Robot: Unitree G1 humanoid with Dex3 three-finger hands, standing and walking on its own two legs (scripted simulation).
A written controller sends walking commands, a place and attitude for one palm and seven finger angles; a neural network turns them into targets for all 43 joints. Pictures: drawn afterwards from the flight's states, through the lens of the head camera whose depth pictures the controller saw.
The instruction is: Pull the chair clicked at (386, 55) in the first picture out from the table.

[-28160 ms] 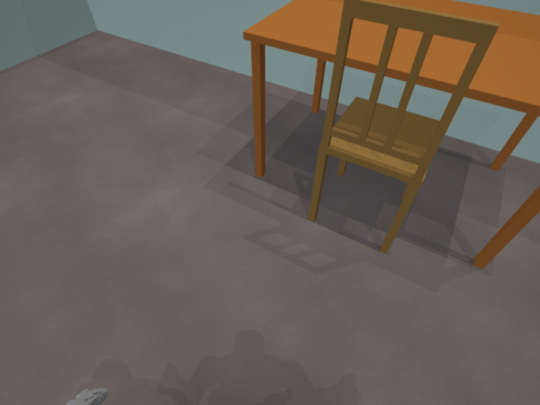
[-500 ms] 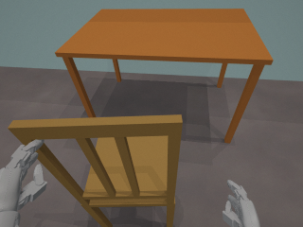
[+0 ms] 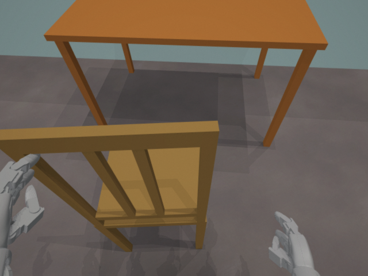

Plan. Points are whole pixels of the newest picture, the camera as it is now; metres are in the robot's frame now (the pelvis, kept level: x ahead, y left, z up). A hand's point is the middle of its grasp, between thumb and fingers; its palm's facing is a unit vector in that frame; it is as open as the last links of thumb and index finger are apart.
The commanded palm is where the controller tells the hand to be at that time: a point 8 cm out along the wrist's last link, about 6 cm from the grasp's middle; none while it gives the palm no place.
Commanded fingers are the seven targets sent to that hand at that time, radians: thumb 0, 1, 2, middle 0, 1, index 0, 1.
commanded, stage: step back with the hand held close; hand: left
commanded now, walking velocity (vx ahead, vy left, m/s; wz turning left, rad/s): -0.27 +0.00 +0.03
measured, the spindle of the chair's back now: (116, 188) +0.30 +0.21 -0.04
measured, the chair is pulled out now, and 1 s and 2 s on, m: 0.56 0.56 0.56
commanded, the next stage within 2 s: stop stepping back and stand still in 1.50 s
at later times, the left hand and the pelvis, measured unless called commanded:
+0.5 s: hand (4, 225) +0.15 +0.28 +0.15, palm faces +0.46 -0.76 -0.46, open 7.3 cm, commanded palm +0.09 +0.31 +0.18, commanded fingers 0.00 0.90 0.90 -0.20 -0.30 -0.20 -0.30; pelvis -0.06 +0.01 -0.01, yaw -1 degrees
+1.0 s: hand out of the picture +0.10 +0.28 +0.16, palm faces +0.45 -0.75 -0.48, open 7.4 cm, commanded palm +0.04 +0.32 +0.18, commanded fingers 0.00 0.90 0.90 -0.20 -0.30 -0.20 -0.30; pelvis -0.10 +0.02 -0.02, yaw +1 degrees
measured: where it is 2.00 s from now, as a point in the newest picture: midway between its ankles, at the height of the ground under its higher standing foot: outside the picture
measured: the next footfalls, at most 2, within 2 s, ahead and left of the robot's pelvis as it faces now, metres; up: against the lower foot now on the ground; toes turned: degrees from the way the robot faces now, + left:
right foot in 1.56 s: -0.14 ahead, -0.14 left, +0.00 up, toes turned -1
left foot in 1.76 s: -0.13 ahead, +0.12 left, +0.00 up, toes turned +1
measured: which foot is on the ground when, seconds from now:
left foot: down 0.00-1.00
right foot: down 0.00-1.00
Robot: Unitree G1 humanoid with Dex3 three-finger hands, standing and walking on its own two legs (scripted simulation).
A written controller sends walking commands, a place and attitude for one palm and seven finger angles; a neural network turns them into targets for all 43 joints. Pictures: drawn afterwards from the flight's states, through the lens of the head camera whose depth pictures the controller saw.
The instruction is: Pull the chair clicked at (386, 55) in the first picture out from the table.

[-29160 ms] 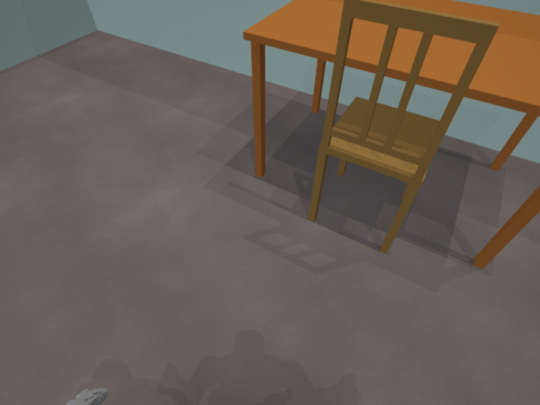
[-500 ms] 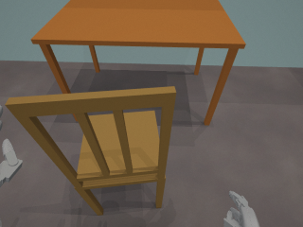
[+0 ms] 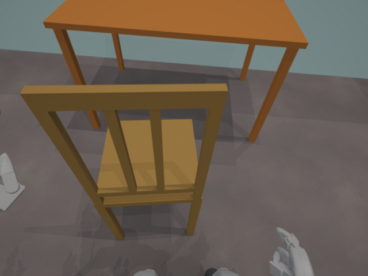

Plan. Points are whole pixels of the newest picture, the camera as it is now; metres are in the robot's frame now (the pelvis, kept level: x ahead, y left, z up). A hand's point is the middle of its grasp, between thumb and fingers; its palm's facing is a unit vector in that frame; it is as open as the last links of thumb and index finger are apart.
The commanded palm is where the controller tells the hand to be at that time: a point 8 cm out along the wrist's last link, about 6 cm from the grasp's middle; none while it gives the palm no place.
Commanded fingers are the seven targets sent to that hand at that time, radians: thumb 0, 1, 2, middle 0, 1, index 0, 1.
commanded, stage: step back with the hand held close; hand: left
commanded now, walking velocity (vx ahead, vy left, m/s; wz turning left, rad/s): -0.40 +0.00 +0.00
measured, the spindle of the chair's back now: (124, 157) +0.40 +0.18 -0.03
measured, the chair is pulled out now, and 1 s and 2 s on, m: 0.56 0.56 0.56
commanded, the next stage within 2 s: stop stepping back and stand still in 0.50 s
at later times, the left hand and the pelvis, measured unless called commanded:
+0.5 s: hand out of the picture +0.15 +0.27 +0.19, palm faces +0.46 -0.73 -0.50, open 7.4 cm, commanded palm +0.09 +0.30 +0.19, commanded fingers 0.00 0.90 0.90 -0.20 -0.30 -0.20 -0.30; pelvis -0.05 +0.00 +0.00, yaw +1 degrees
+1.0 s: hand out of the picture +0.09 +0.25 +0.18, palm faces +0.38 -0.78 -0.49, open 7.4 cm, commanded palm +0.04 +0.29 +0.19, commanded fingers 0.00 0.90 0.90 -0.20 -0.30 -0.20 -0.30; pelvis -0.11 -0.01 +0.02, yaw -1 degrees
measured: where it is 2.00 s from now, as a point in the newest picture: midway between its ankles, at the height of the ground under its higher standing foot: outside the picture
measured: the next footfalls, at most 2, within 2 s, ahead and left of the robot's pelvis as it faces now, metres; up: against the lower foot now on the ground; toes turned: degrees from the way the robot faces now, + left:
right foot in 0.56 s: -0.04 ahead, -0.15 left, +0.00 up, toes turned -2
left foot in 0.76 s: -0.03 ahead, +0.11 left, +0.00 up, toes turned -1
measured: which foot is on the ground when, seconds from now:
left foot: down 0.00-0.60, up 0.62-0.74, down 0.76-1.00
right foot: down 0.00-0.36, up 0.38-0.54, down 0.56-1.00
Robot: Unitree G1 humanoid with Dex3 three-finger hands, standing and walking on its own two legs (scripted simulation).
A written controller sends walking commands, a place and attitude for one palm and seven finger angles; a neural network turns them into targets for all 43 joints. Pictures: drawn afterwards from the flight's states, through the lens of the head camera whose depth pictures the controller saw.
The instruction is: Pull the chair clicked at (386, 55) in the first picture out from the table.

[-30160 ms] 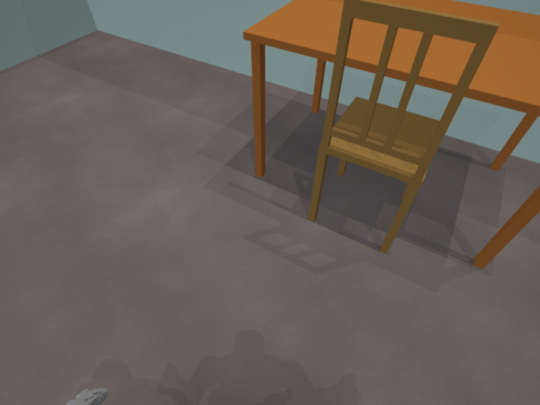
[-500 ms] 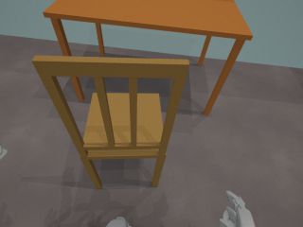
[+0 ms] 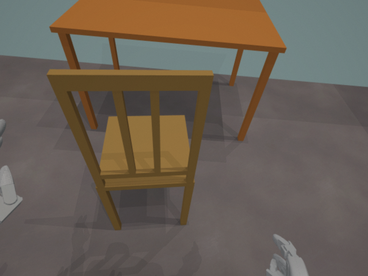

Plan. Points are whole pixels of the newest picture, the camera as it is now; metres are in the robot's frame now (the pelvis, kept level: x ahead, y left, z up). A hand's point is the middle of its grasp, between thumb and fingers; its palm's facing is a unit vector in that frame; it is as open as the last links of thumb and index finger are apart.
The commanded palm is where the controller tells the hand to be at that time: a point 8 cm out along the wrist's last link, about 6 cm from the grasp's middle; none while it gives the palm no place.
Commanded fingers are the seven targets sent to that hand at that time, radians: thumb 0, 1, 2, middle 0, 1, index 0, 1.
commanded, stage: stop stepping back and stand still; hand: left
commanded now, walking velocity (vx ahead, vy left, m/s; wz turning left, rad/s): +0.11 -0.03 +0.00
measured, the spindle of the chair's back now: (126, 138) +0.50 +0.20 -0.04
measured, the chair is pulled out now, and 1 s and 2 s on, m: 0.56 0.56 0.56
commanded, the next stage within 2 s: let the arm hang, fingers relaxed in 0.86 s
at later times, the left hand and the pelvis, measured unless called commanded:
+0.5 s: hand (38, 185) +0.22 +0.25 +0.15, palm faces +0.38 -0.79 -0.48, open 7.4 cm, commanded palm +0.16 +0.29 +0.18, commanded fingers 0.00 0.90 0.90 -0.20 -0.30 -0.20 -0.30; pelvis +0.02 -0.01 +0.00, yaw +0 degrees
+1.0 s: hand (41, 187) +0.23 +0.26 +0.13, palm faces +0.34 -0.80 -0.50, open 7.4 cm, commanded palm none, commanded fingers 0.00 0.90 0.90 -0.20 -0.30 -0.20 -0.30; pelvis +0.03 +0.00 +0.00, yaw +1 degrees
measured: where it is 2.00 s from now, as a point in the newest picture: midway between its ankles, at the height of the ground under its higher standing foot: outside the picture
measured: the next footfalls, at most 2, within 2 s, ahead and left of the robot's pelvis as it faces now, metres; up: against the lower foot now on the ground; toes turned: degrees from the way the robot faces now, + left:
none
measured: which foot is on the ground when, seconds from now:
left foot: down 0.00-1.00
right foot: down 0.00-1.00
